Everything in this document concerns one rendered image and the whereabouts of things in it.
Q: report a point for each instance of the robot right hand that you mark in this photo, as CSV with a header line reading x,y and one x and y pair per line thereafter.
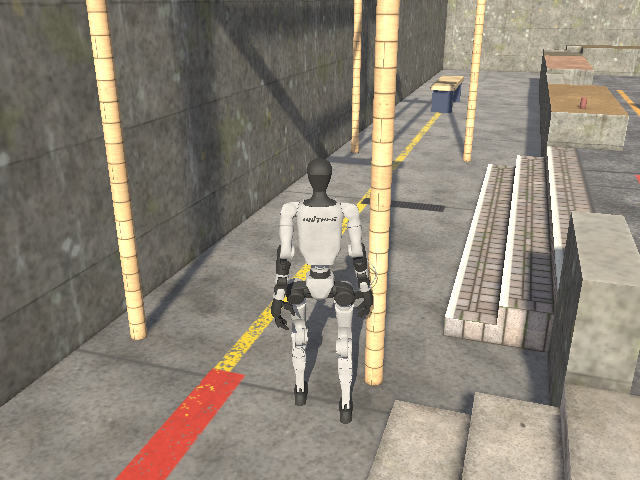
x,y
366,304

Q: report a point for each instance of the left robot upper arm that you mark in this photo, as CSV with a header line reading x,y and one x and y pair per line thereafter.
x,y
286,229

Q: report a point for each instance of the robot foot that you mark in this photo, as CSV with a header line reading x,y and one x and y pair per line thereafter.
x,y
300,397
345,414

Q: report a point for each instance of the robot left foot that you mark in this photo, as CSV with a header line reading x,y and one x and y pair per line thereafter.
x,y
300,397

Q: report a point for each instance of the robot right forearm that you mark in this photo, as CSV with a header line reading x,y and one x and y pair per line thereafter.
x,y
361,271

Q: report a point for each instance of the robot right foot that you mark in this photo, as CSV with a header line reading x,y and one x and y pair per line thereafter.
x,y
345,414

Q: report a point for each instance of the robot left forearm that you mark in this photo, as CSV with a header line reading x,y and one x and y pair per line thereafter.
x,y
281,277

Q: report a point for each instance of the robot left hand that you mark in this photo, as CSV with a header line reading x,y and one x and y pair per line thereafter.
x,y
276,311

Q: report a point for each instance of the right robot upper arm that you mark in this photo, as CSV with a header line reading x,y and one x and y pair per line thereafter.
x,y
351,212

